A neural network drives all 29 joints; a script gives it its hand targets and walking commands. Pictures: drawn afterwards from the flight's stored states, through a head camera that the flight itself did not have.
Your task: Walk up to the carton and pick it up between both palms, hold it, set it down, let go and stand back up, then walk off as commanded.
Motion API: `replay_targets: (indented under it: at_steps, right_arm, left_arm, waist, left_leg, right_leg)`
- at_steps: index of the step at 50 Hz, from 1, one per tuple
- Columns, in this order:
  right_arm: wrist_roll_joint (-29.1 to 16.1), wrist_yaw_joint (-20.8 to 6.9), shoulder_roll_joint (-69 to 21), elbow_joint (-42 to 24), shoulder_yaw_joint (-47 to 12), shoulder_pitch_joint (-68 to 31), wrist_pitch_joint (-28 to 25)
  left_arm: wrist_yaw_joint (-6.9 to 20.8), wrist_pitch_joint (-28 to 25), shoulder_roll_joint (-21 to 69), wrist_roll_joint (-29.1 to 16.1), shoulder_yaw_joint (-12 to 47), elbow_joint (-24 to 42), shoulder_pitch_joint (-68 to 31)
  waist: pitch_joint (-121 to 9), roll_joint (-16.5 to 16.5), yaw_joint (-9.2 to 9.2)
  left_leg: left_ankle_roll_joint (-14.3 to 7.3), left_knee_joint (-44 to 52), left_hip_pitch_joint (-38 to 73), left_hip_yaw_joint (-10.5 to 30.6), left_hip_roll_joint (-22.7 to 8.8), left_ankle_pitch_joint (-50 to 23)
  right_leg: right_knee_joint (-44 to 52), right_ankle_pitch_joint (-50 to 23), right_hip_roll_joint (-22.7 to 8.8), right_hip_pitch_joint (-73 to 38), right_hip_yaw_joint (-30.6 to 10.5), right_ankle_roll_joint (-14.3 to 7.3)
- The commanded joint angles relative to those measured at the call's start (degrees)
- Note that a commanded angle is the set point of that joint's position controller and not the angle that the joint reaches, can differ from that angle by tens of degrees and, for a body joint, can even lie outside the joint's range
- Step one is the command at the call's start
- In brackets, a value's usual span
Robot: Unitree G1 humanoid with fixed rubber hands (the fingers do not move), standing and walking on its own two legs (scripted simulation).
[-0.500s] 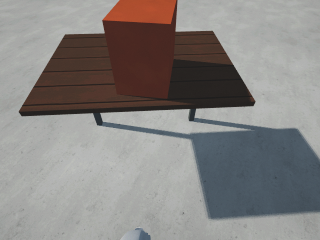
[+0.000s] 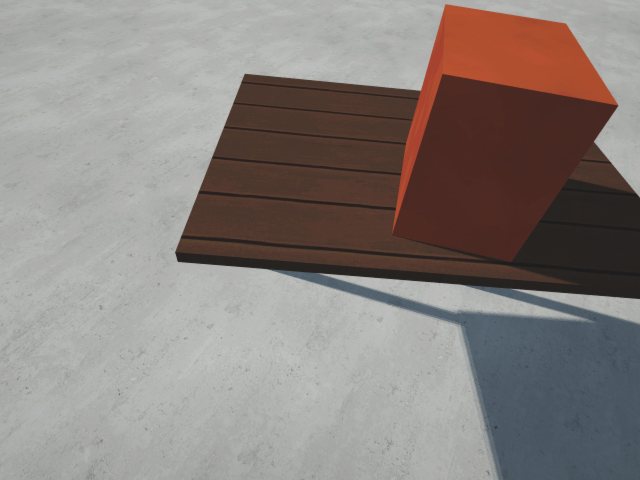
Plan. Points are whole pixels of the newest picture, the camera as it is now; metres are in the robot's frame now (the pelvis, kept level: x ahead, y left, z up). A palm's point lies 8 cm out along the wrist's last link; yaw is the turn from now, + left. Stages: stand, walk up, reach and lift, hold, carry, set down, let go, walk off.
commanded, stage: walk up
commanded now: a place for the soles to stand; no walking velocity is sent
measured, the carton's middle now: (477, 130) +0.65 -0.20 +0.15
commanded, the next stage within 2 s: none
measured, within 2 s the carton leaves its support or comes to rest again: neither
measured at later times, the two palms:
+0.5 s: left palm (116, 307) +0.37 +0.34 -0.05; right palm (547, 445) +0.23 -0.27 -0.04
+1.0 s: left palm (118, 410) +0.23 +0.30 -0.10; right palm out of the picture +0.20 -0.34 -0.08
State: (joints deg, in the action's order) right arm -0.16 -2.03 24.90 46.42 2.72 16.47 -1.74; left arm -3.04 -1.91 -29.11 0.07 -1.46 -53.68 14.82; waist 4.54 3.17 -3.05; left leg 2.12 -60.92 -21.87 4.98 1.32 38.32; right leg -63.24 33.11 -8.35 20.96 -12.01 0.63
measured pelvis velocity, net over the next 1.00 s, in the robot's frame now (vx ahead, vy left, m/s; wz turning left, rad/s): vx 0.15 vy -0.02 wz -0.04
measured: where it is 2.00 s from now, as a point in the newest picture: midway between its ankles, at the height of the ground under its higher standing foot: outside the picture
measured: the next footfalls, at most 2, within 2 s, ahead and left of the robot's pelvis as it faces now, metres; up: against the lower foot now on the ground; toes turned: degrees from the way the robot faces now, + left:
right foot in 0.36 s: +0.33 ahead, -0.01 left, +0.00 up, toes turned -7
left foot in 0.68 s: +0.38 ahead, +0.19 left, +0.00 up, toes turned -1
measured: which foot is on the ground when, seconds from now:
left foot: down 0.00-0.38, up 0.40-0.66, down 0.68-1.00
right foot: up 0.00-0.34, down 0.36-0.70, up 0.72-0.96, down 0.98-1.00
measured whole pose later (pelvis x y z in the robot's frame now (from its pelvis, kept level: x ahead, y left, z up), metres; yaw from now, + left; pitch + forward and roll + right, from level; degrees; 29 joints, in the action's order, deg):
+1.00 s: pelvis +0.15 -0.02 +0.01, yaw -2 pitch -2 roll +2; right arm -0.2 6.2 21.8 48.0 2.7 16.3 -1.7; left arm 2.1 5.8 -24.9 0.1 -1.4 -46.5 12.1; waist 8.9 3.3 -1.3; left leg 2.5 -44.3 -36.1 3.8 -5.8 6.9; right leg -57.7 38.0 1.2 19.8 -6.0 -1.5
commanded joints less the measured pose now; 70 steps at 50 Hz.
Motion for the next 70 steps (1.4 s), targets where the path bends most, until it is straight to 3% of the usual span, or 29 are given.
replay_targets:
  at_steps: [1, 2, 4, 6, 12, 14, 16, 17, 18, 19, 21, 25, 29, 32, 33, 35, 36, 37, 41, 45, 48, 49, 50, 51, 53, 55, 58, 65, 70]
  right_arm:
    - [-2.66, 2.90, 27.59, -0.74, 8.85, 5.01, -2.68]
    - [-2.34, 3.53, 25.21, -1.45, 8.74, 3.09, -3.36]
    - [-0.32, 4.48, 19.68, -0.78, 7.94, 4.67, -3.29]
    - [-0.20, 5.17, 15.84, 0.66, 6.99, 7.05, -3.97]
    - [-0.37, 7.74, 9.70, 3.47, 5.58, 19.19, -4.31]
    - [-0.73, 9.02, 9.92, 4.20, 5.00, 18.96, -3.97]
    - [-0.97, 9.92, 10.92, 2.19, 4.46, 13.45, -3.90]
    - [-1.40, 9.94, 11.86, 0.46, 4.39, 9.29, -4.17]
    - [-1.83, 9.88, 9.20, -0.28, 3.92, 10.92, -4.76]
    - [-1.38, 10.24, 8.75, -0.73, 3.35, 14.41, -4.34]
    - [-0.94, 10.98, 10.30, 0.66, 4.01, 17.45, -4.21]
    - [-0.05, 10.41, 8.96, 0.38, 4.09, 14.46, -4.04]
    - [-0.04, 9.67, 7.69, 2.84, 3.74, 20.73, -3.17]
    - [0.46, 8.83, 10.07, 5.68, 4.60, 27.07, -3.09]
    - [1.07, 8.83, 11.27, 5.90, 5.25, 27.50, -2.58]
    - [1.99, 8.83, 17.61, 0.67, 6.76, 15.76, -1.36]
    - [1.80, 9.22, 20.92, -2.56, 7.48, 7.84, -1.38]
    - [1.68, 9.76, 21.77, -5.64, 7.47, -0.78, -1.78]
    - [1.42, 9.57, 17.41, -5.78, 6.12, 0.41, -1.96]
    - [2.20, 8.92, 18.33, -3.99, 6.48, 4.81, -1.24]
    - [2.14, 8.65, 18.07, -3.21, 6.40, -0.80, -0.06]
    - [2.16, 8.48, 16.66, -2.37, 6.05, -1.77, 0.68]
    - [1.71, 8.32, 12.66, -2.39, 4.79, -2.34, 1.25]
    - [0.83, 8.87, 8.74, -3.69, 3.31, -2.97, 1.15]
    - [0.05, 9.83, 13.78, -3.93, 5.34, -10.23, 0.56]
    - [0.26, 8.50, 11.67, -1.12, 4.16, -5.55, 0.87]
    - [0.30, 7.77, 10.96, 0.04, 3.82, -0.05, 1.20]
    - [1.22, 5.85, 11.11, -0.44, 3.52, -5.47, -0.10]
    - [1.36, 5.17, 9.52, 0.70, 3.73, -1.26, -1.15]
  left_arm:
    - [1.27, -1.18, -8.75, 1.89, -2.68, 6.51, -5.47]
    - [1.17, -1.73, -11.60, 2.15, -3.47, 5.90, -8.54]
    - [1.42, -1.64, -10.21, 0.47, -3.52, 5.43, -12.66]
    - [2.13, -0.84, -7.46, 0.13, -2.71, 6.96, -14.47]
    - [5.24, -0.22, -2.99, 2.26, -2.01, 11.36, -25.96]
    - [5.82, 0.58, -2.31, 3.56, -2.41, 11.38, -23.54]
    - [5.93, 1.47, -3.02, 3.54, -3.18, 8.41, -10.62]
    - [5.82, 1.84, -4.68, 3.36, -4.25, 5.96, -1.01]
    - [5.36, 2.47, -8.34, 3.32, -5.55, 4.90, 4.22]
    - [4.89, 3.10, -7.30, 1.98, -5.20, 6.64, 2.43]
    - [3.86, 3.15, -4.60, 2.04, -5.03, 11.36, -5.93]
    - [5.06, 2.36, -4.37, 3.29, -4.42, 14.68, -11.89]
    - [5.16, 2.90, -3.38, 3.54, -3.97, 16.97, -17.36]
    - [4.97, 4.28, -2.51, 2.87, -4.03, 17.95, -22.32]
    - [4.79, 4.92, -1.19, 2.64, -3.93, 17.94, -21.75]
    - [4.74, 7.07, -1.38, 2.26, -4.53, 15.63, -11.17]
    - [4.80, 8.12, -5.38, 2.20, -5.86, 14.11, -7.24]
    - [4.91, 8.27, -8.03, 2.58, -6.75, 12.72, -5.47]
    - [5.30, 7.99, -7.70, 3.08, -7.27, 9.86, -3.51]
    - [5.17, 7.13, -6.39, 2.45, -6.59, 11.00, -3.89]
    - [5.04, 6.47, -4.82, 1.78, -6.31, 8.32, 4.61]
    - [4.85, 6.06, -3.81, 1.75, -6.22, 6.57, 8.17]
    - [4.61, 5.50, -5.34, 2.77, -6.20, 6.36, 7.93]
    - [4.46, 5.61, -11.70, 3.47, -6.95, 8.46, 4.24]
    - [3.28, 5.41, -16.51, 3.21, -8.04, 12.67, -4.54]
    - [2.77, 4.57, -10.55, 3.70, -7.09, 12.66, -6.40]
    - [2.28, 3.60, -8.78, 3.09, -7.61, 12.82, -3.45]
    - [1.09, 1.39, -8.38, 2.16, -7.17, 8.60, 7.08]
    - [1.34, 0.85, -8.66, 1.32, -6.16, 9.73, 1.43]
  waist:
    - [-0.08, -24.52, 7.66]
    - [4.56, -17.32, 6.98]
    - [11.44, -17.95, 7.61]
    - [11.21, -16.90, 7.64]
    - [-0.61, -4.32, 11.02]
    - [-4.57, -3.00, 7.68]
    - [-13.02, -2.27, -0.10]
    - [-17.71, -2.47, -6.11]
    - [-23.90, 5.51, -7.94]
    - [-23.87, 7.07, -5.72]
    - [-16.92, 1.24, -3.46]
    - [0.28, -1.30, 0.99]
    - [-0.88, 4.11, 5.24]
    - [-5.53, -2.33, 10.42]
    - [-5.94, -5.62, 11.14]
    - [-4.76, -17.50, 4.79]
    - [-2.56, -14.81, 2.33]
    - [0.36, -16.24, -0.30]
    - [-2.03, -10.11, 1.40]
    - [-7.58, -14.59, 4.83]
    - [-12.12, -17.55, 1.40]
    - [-11.15, -14.67, -0.30]
    - [-4.54, -2.64, -0.57]
    - [0.01, 15.59, 0.15]
    - [7.33, 12.87, -1.04]
    - [9.37, 5.71, 1.22]
    - [2.07, 5.99, 1.37]
    - [-1.75, 6.28, -1.52]
    - [-3.03, 4.53, 3.12]
  left_leg:
    - [-5.50, 55.05, 14.00, 58.34, -23.45, -12.43]
    - [-3.65, 52.39, 11.57, 55.95, -21.46, -19.69]
    - [0.45, 37.11, 10.01, 32.49, -12.67, -46.26]
    - [0.89, 34.83, 10.61, 19.85, -7.09, -58.90]
    - [1.09, 31.70, 32.20, 12.44, -5.95, -63.64]
    - [3.86, 28.90, 27.82, 8.28, -6.27, -76.29]
    - [3.85, 15.78, 17.89, 6.78, -6.36, -83.29]
    - [4.76, 2.90, 6.30, 4.04, -4.27, -77.85]
    - [6.86, -15.44, -9.51, -1.95, 2.91, -40.72]
    - [4.65, -20.38, -19.44, -3.31, 3.35, -0.82]
    - [-0.05, -26.64, -17.58, -2.43, -0.23, 2.03]
    - [-2.97, -12.63, -12.76, 1.88, -4.99, -1.74]
    - [-3.61, 4.24, -2.58, -6.73, -5.25, -22.92]
    - [-4.10, 22.45, 12.82, -9.57, -3.76, -39.37]
    - [-5.00, 23.72, 14.56, -6.32, -3.59, -39.22]
    - [-13.77, 38.38, -6.28, 29.25, -20.81, -16.67]
    - [-19.29, 45.75, -16.15, 38.32, -26.30, -1.20]
    - [-19.93, 49.70, -21.97, 40.91, -27.80, 9.48]
    - [-15.85, 37.83, -14.08, 25.82, -19.51, -5.59]
    - [-13.17, 34.57, 0.04, 21.75, -17.11, -13.47]
    - [-9.40, 29.83, 0.13, 14.48, -15.39, -21.85]
    - [-7.53, 22.96, -3.84, 10.78, -12.14, -21.93]
    - [-4.83, 9.57, -14.99, 3.85, -5.44, -14.27]
    - [-2.07, -0.55, -30.40, -6.40, 1.72, -0.38]
    - [-3.78, -4.24, -22.29, 2.12, 1.64, -3.05]
    - [-4.39, -8.33, -20.51, 2.70, 1.63, -11.02]
    - [-4.90, -10.46, -20.68, 3.50, 2.37, -13.74]
    - [-3.84, 6.15, -19.41, -1.02, -1.42, -11.08]
    - [-5.60, 19.85, -1.07, -4.44, -1.27, -16.97]
  right_leg:
    - [-28.36, 8.94, 11.86, 33.42, -0.31, -2.52]
    - [-26.95, 2.13, 9.85, 32.94, -1.39, -2.13]
    - [-19.35, -5.11, 5.89, 31.94, 4.58, -1.84]
    - [-13.09, -8.47, 6.42, 26.77, 11.97, -2.19]
    - [21.52, -24.42, 8.42, 24.81, 20.32, -2.40]
    - [30.07, -31.18, 10.30, 8.91, 22.32, -4.70]
    - [34.57, -38.80, 10.88, -16.31, 20.43, -8.30]
    - [37.14, -47.07, 6.91, -32.82, 14.46, -12.92]
    - [29.89, -73.26, -4.86, -48.20, 1.55, -20.70]
    - [27.56, -81.29, -15.43, -50.04, -6.00, -25.27]
    - [32.99, -67.28, -19.31, -37.74, -8.83, -27.57]
    - [35.51, -58.13, -14.09, -5.60, 2.20, -21.23]
    - [29.28, -48.88, -8.78, 5.18, 9.98, -17.50]
    - [17.27, -14.82, -0.90, 14.57, 14.63, -11.11]
    - [13.59, -5.70, 1.35, 16.59, 13.98, -9.12]
    - [-7.70, 5.98, 9.94, 11.71, 9.91, -3.68]
    - [-18.30, 4.69, 10.90, 7.26, 3.82, -1.41]
    - [-24.27, 0.15, 9.64, 6.17, 1.57, -0.74]
    - [-19.33, -7.61, 8.33, 7.60, 4.86, -0.75]
    - [3.49, 2.52, 7.17, 6.74, 7.20, -1.26]
    - [25.96, 2.89, 7.17, -5.40, 9.41, -3.83]
    - [33.84, -1.23, 7.27, -9.43, 8.11, -4.00]
    - [39.78, -0.49, 3.75, -8.92, -1.66, -3.16]
    - [40.04, -11.67, -6.49, -5.85, -18.32, -4.00]
    - [46.32, -9.84, -10.70, 11.10, -25.08, -8.41]
    - [40.34, -19.57, -4.15, 8.23, -13.64, -2.92]
    - [37.02, -22.42, -1.96, -4.47, -11.85, -0.75]
    - [33.47, -29.43, -3.52, -17.81, -13.31, -4.12]
    - [29.48, -35.46, -4.99, -5.26, -8.41, -4.90]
